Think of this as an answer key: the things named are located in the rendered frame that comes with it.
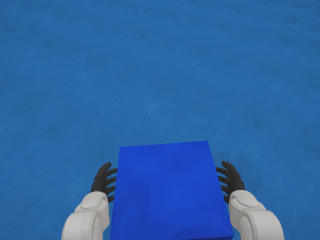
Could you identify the robot left hand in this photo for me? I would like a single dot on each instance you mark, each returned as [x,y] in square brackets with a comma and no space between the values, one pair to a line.
[101,182]

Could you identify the robot right hand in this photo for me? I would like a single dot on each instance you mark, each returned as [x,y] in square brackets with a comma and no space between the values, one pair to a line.
[233,180]

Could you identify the left robot forearm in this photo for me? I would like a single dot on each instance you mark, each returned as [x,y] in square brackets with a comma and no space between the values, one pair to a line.
[89,219]

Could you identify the right robot forearm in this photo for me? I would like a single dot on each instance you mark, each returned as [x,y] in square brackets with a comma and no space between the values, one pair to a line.
[251,219]

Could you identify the carton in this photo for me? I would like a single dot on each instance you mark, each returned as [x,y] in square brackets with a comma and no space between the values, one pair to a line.
[169,191]

